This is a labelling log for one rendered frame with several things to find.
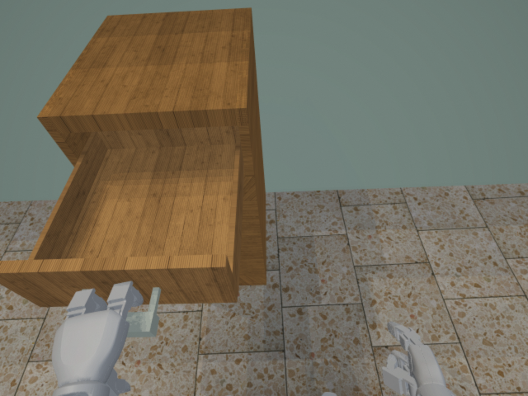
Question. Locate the robot left hand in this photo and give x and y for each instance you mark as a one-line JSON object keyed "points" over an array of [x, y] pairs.
{"points": [[89, 342]]}

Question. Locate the drawer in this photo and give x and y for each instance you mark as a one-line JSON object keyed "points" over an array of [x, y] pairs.
{"points": [[162, 208]]}

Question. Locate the robot right hand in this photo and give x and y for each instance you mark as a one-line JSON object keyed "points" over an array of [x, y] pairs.
{"points": [[404, 374]]}

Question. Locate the handle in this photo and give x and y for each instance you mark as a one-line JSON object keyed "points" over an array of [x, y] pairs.
{"points": [[145, 324]]}

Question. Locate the cabinet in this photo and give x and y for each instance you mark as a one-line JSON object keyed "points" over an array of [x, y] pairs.
{"points": [[171, 70]]}

